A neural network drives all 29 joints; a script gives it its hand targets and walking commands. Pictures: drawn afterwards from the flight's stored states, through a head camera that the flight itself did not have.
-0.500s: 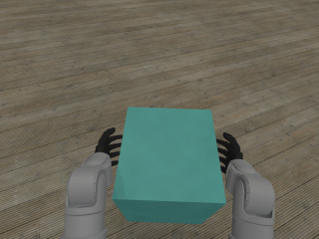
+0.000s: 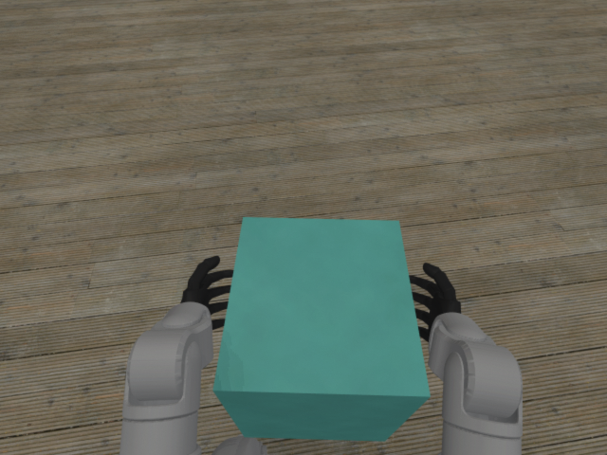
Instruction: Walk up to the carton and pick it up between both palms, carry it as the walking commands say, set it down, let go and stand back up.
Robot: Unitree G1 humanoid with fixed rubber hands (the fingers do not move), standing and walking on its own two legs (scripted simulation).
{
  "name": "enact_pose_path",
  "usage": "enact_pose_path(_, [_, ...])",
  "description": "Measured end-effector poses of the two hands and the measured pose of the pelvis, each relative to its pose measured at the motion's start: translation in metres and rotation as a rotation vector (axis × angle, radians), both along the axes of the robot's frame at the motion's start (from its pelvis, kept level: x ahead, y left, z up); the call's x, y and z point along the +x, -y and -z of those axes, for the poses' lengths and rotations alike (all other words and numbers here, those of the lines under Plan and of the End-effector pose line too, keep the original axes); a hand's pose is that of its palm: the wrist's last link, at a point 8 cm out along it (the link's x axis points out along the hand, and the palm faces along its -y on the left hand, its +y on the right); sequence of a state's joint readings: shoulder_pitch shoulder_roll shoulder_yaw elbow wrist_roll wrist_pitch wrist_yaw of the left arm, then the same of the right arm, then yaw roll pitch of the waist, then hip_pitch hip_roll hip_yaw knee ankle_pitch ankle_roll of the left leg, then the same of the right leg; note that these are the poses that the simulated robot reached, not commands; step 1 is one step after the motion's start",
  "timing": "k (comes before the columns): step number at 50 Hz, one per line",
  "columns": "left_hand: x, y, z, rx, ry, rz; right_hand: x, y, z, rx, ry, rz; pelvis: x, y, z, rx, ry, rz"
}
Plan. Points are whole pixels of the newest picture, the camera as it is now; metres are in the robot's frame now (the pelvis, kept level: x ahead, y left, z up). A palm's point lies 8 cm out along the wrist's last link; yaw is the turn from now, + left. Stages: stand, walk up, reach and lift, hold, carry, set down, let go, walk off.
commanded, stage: carry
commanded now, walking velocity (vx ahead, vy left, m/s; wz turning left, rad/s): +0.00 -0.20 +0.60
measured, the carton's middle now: (317, 334) +0.28 -0.02 -0.01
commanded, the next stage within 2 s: none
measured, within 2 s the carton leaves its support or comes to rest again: neither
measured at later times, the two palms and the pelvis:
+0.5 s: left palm (189, 369) +0.20 +0.13 +0.07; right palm (431, 292) +0.29 -0.16 +0.08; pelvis -0.02 -0.10 +0.00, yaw +18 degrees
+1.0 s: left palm out of the picture +0.11 +0.09 +0.06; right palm (421, 292) +0.29 -0.14 +0.07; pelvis -0.01 -0.20 +0.00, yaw +37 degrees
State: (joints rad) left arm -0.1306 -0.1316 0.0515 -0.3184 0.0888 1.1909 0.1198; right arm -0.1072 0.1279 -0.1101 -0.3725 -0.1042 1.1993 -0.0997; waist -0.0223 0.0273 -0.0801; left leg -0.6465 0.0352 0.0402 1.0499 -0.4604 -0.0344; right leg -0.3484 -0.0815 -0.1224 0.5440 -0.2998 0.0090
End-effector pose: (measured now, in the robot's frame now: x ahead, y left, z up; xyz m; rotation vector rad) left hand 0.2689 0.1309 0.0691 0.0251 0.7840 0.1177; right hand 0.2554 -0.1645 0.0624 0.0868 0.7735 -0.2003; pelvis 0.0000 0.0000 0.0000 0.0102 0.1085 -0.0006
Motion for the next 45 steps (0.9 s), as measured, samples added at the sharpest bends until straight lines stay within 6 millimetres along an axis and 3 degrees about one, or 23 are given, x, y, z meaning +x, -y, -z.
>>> enact_pose_path(6, [-0.009,-0.013,-0.009,-0.023,0.064,-0.100,0.019,-0.013,-0.014,-0.021,0.064,-0.093,-0.004,0.014,0.003,0.007,-0.010,-0.088])
enact_pose_path(9, [-0.017,-0.028,0.000,-0.053,0.088,-0.167,0.030,-0.030,-0.015,-0.049,0.088,-0.158,-0.004,0.018,0.013,-0.007,-0.016,-0.130])
enact_pose_path(14, [-0.047,-0.039,0.013,-0.077,0.012,-0.278,0.032,-0.046,-0.007,-0.069,0.010,-0.269,-0.011,0.034,0.003,-0.032,-0.003,-0.186])
enact_pose_path(18, [-0.061,-0.032,0.008,-0.077,0.011,-0.327,0.030,-0.042,-0.009,-0.065,0.008,-0.314,-0.017,0.052,-0.002,-0.049,0.001,-0.237])
enact_pose_path(23, [-0.065,-0.009,-0.003,-0.061,0.062,-0.361,0.034,-0.021,-0.016,-0.044,0.059,-0.344,-0.019,0.083,-0.001,-0.055,-0.002,-0.294])
enact_pose_path(28, [-0.068,0.026,-0.001,-0.016,0.072,-0.388,0.041,0.011,-0.004,-0.003,0.069,-0.375,-0.013,0.123,0.011,-0.038,0.003,-0.346])
enact_pose_path(33, [-0.083,0.049,-0.001,0.016,-0.003,-0.415,0.037,0.029,0.003,0.020,-0.004,-0.409,-0.011,0.146,0.002,0.008,0.007,-0.417])
enact_pose_path(40, [-0.106,0.043,-0.012,-0.008,0.073,-0.542,0.046,0.009,-0.017,0.000,0.072,-0.532,-0.010,0.168,0.003,0.013,-0.002,-0.518])
enact_pose_path(45, [-0.137,0.034,0.004,-0.052,0.079,-0.655,0.043,-0.018,-0.015,-0.049,0.079,-0.649,-0.009,0.178,0.010,-0.010,0.004,-0.586])
